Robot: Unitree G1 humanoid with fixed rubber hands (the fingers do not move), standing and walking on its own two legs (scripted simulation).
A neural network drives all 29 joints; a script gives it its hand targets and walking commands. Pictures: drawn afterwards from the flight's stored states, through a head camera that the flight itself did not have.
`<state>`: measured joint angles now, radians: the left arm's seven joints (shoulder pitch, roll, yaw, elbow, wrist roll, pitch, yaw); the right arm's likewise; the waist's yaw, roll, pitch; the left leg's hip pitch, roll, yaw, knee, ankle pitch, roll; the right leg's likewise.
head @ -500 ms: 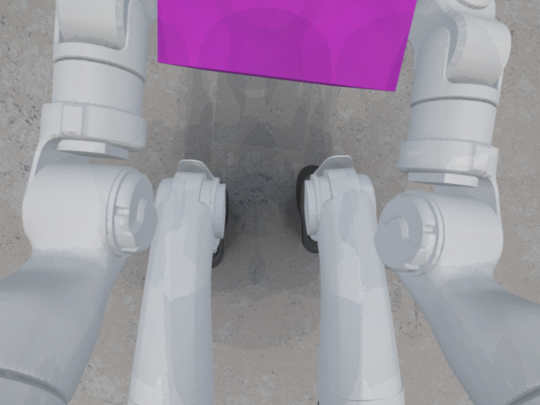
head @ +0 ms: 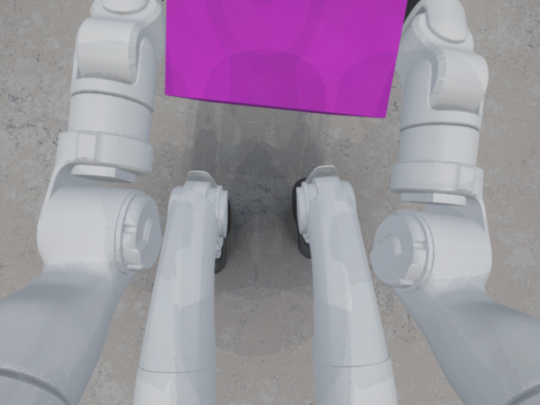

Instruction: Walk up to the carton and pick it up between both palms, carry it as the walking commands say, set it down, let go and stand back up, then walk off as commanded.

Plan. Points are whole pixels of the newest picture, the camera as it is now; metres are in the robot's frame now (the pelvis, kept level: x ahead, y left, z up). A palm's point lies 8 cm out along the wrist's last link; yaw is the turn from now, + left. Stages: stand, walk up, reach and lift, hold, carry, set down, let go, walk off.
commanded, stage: reach and lift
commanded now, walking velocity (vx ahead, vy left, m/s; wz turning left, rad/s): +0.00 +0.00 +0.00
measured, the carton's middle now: (282, 16) +0.53 -0.03 -0.12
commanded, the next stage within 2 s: none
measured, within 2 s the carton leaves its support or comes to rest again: neither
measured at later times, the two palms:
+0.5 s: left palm out of the picture +0.52 +0.12 -0.01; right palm out of the picture +0.50 -0.17 +0.01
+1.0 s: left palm out of the picture +0.49 +0.11 +0.06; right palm out of the picture +0.47 -0.17 +0.08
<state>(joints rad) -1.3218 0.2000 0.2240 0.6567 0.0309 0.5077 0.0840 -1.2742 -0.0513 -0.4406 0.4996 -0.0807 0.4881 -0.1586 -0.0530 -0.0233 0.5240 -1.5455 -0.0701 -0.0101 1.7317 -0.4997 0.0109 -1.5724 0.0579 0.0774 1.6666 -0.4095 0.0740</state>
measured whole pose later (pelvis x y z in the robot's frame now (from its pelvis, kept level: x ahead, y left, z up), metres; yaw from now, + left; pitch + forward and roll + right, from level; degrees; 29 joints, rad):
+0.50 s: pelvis +0.00 +0.01 +0.05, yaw +0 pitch +13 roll -1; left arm -1.20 0.16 0.20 0.65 0.03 0.50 0.10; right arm -1.16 -0.04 -0.41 0.51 -0.08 0.48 -0.15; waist -0.06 -0.01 0.52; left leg -1.30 -0.07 -0.02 1.54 -0.46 0.02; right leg -1.32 0.05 0.08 1.47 -0.37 0.07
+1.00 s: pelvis +0.01 +0.00 +0.12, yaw +0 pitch +7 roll -1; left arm -1.04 0.10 0.23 0.61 0.06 0.46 0.09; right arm -1.01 0.00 -0.37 0.47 -0.08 0.46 -0.15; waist -0.07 -0.01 0.52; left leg -1.01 -0.07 -0.04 1.29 -0.40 0.02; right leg -1.03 0.04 0.08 1.23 -0.32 0.06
